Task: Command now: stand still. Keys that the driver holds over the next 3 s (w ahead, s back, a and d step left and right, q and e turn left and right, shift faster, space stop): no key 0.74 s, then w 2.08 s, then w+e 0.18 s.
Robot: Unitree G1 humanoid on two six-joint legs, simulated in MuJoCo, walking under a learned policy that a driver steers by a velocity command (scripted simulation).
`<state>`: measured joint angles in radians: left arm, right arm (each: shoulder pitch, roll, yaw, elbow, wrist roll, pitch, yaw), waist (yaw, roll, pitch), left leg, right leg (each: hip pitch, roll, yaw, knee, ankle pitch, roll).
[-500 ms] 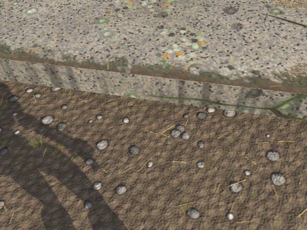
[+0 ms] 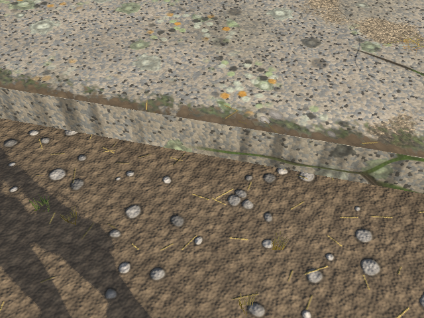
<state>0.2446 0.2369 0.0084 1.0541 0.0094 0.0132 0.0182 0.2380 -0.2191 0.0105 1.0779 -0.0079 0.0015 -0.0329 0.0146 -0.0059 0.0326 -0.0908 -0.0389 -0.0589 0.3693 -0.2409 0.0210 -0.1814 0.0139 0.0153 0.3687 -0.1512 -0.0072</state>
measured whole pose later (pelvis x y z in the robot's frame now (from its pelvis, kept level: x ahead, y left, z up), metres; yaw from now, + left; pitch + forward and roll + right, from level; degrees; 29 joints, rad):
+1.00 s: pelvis +0.06 -0.02 -0.01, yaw +0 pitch +0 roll +0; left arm 0.31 0.18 0.02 1.09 0.03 -0.04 0.00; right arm 0.45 -0.18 -0.03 1.14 -0.02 -0.02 -0.03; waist -0.02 0.02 -0.02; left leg -0.06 -0.02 -0.07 0.44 -0.38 0.04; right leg -0.27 0.01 -0.06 0.60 -0.38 -0.07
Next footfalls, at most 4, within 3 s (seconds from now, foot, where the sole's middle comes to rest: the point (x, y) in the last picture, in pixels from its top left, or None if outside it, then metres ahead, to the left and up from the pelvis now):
1.48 left None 0.46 0.03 -0.78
2.02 right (259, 251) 0.77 -0.13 -0.78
2.54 left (213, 196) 1.01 0.04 -0.78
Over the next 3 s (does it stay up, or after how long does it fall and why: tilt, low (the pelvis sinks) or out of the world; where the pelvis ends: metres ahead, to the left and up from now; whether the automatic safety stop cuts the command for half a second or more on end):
stays up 1.08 -0.04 0.00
